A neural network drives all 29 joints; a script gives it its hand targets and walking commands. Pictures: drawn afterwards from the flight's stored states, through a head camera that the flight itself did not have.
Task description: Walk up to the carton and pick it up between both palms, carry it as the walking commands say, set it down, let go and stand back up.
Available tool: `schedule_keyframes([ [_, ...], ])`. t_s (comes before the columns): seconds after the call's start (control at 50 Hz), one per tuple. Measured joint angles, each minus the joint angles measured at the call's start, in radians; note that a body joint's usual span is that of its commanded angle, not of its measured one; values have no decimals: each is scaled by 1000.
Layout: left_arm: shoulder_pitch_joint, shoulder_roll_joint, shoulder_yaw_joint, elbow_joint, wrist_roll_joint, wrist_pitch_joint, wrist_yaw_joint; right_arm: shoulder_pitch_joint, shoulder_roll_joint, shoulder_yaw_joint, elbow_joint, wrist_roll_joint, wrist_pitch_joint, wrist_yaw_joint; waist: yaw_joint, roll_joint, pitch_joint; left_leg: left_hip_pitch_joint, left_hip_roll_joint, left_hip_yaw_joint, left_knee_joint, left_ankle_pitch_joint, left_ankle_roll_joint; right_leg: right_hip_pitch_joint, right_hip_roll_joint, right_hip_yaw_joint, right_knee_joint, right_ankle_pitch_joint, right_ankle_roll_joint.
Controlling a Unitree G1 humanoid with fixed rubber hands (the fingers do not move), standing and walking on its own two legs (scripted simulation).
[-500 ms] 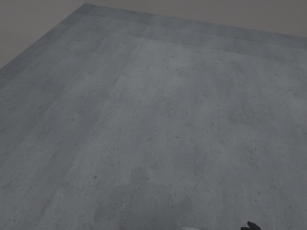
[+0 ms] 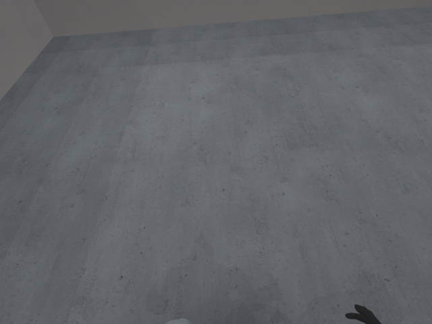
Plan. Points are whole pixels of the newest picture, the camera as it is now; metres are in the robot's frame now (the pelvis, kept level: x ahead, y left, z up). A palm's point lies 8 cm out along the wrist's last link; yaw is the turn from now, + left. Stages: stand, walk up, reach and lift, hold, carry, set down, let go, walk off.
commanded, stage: walk up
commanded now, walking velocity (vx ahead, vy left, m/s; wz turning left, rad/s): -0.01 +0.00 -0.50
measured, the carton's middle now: out of the picture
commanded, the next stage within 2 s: none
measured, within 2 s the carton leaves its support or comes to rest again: neither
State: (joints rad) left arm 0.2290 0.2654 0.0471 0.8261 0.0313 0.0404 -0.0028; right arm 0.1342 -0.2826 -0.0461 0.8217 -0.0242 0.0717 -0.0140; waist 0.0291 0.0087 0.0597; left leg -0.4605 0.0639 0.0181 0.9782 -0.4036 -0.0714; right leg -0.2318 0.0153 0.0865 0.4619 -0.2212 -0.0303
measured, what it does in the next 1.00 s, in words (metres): steps on the spot, turning right: left foot, then right foot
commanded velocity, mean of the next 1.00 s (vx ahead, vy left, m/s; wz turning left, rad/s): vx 0.00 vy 0.00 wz -0.50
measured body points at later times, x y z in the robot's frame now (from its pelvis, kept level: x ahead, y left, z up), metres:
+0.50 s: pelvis +0.00 +0.06 +0.00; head +0.03 +0.07 +0.45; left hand +0.17 +0.30 -0.14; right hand -0.02 -0.23 -0.12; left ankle +0.02 +0.15 -0.74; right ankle -0.06 -0.09 -0.68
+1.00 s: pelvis -0.02 +0.02 +0.00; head +0.00 -0.01 +0.45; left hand +0.18 +0.23 -0.12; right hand -0.01 -0.27 -0.14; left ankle +0.07 +0.17 -0.69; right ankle -0.08 -0.06 -0.74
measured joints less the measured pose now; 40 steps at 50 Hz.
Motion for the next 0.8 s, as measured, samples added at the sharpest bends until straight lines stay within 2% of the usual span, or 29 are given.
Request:
schedule_keyframes([
  [0.12, 13, 24, 10, 2, 5, 6, 0, -53, -15, -1, 0, 18, -7, -3, 29, -13, -9, 98, -31, 6, -207, -24, -5, -10, 21, 55, 1, 9, 25],
  [0.16, 13, 36, 14, 5, -2, 8, -1, -53, -14, -3, -4, 26, -20, -10, 24, -16, -8, 171, -41, 14, -369, 42, 2, -23, 34, 68, 17, 5, 41],
  [0.18, 15, 40, 17, 5, -6, 6, 0, -47, -16, -5, -7, 26, -32, -13, 16, -9, -9, 210, -34, 18, -456, 110, 16, -37, 48, 68, 45, -7, 50],
  [0.2, 7, 49, 23, 13, -9, 3, 1, -42, -8, -8, 0, 20, -41, -17, 10, -21, 1, 214, -38, 27, -461, 157, 42, -59, 48, 70, 107, -50, 53],
  [0.24, 5, 56, 33, 21, -13, 9, 4, -20, 8, -2, 13, 10, -41, -17, 19, -42, 9, 221, -31, 65, -436, 140, 83, -124, 41, 32, 285, -185, 62],
  [0.32, 0, 62, 41, 32, -12, 31, -19, 38, 27, 6, 36, 5, -46, -19, 3, -45, 10, 264, 2, 110, -492, 139, 99, -214, 15, -45, 554, -198, 81],
  [0.42, -15, 64, 34, 50, -16, 38, -32, 80, 34, 8, 61, 0, -62, -14, -19, -37, 10, 294, 38, 169, -523, 145, 96, -197, -19, -77, 563, -199, 87],
  [0.52, -69, 44, 22, 31, -25, 40, -41, 114, 21, 2, 66, -12, -66, -13, -39, -17, 23, 280, 69, 222, -498, 131, 89, -141, -37, -98, 430, -217, 80],
  [0.6, -121, 24, 16, 16, -29, 37, -41, 134, 5, -3, 64, -17, -57, -9, -64, -4, 25, 263, 94, 264, -453, 108, 69, -85, -36, -127, 325, -234, 67],
  [0.66, -144, 13, 6, -14, -28, 17, -38, 156, -15, -10, 63, -16, -45, 1, -75, 9, 11, 215, 113, 278, -363, 69, 45, -2, -34, -145, 137, -126, 47],
  [0.7, -145, -9, 2, -22, -14, -6, -27, 143, -31, -15, 76, -6, -25, 6, -76, 44, 20, 139, 119, 200, -182, -36, 24, -9, -12, -148, 145, -128, 16],
  [0.72, -134, -18, -4, -24, -15, -11, -20, 131, -32, -15, 79, -2, -15, 7, -76, 51, 23, 102, 99, 153, -91, -79, 14, -15, -8, -141, 156, -139, 6],
  [0.8, -76, -35, -13, -9, -24, -12, 4, 79, -10, -10, 58, 1, -8, 10, -62, 42, 19, 8, 30, 67, 91, -28, -18, 6, -15, -95, 91, -106, -1],
])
